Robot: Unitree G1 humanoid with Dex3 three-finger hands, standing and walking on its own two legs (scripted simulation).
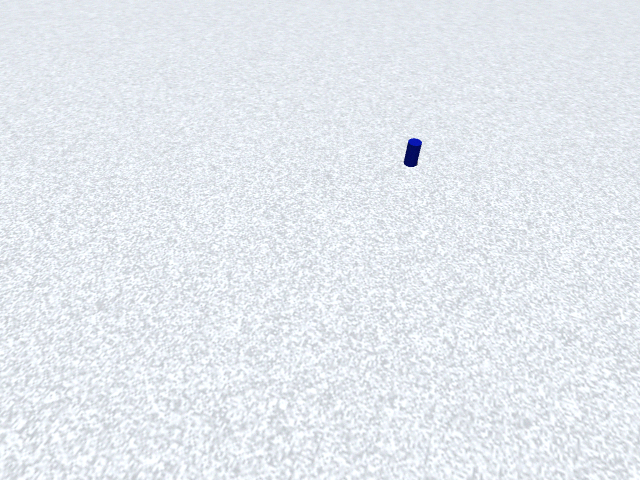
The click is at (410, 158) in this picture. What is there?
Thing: squat round
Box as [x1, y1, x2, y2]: [404, 138, 421, 166]
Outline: 415,138 408,140 404,163 408,166 414,166 416,164 421,141
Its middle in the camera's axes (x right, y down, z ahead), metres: +0.49 -0.45 +2.03
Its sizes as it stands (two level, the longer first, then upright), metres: 0.070 0.070 0.132
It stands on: the floor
